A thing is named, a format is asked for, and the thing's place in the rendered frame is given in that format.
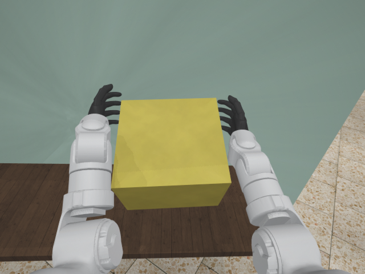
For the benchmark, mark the table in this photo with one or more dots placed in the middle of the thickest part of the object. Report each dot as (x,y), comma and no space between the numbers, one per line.
(31,201)

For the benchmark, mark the robot left hand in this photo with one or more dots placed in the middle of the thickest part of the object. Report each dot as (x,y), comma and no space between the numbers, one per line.
(99,104)

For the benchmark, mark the robot right forearm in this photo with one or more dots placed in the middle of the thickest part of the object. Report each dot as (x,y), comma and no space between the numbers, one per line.
(267,205)

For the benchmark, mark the robot left forearm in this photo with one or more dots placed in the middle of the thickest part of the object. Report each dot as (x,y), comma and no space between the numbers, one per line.
(89,189)

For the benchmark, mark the robot right hand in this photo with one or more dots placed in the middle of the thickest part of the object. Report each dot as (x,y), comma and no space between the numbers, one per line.
(237,120)

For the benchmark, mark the carton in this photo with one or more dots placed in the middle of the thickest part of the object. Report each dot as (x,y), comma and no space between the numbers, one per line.
(170,153)

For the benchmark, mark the robot right upper arm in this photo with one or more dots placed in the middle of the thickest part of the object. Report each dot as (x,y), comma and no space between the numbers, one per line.
(287,249)

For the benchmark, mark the robot left upper arm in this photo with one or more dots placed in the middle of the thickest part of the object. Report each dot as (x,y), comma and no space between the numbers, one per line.
(86,247)

